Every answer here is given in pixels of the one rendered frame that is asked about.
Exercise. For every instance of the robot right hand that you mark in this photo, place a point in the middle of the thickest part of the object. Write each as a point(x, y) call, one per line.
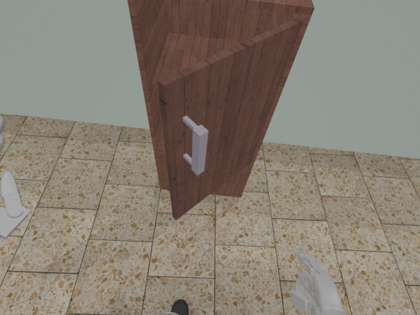
point(322, 293)

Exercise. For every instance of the handle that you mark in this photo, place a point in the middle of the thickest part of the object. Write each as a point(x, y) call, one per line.
point(199, 146)

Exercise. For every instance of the cupboard door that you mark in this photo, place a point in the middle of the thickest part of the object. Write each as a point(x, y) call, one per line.
point(230, 94)

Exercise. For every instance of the left robot foot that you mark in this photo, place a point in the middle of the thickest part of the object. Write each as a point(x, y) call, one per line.
point(180, 307)

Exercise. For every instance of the robot left hand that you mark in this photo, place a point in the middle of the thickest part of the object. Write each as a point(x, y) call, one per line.
point(14, 213)

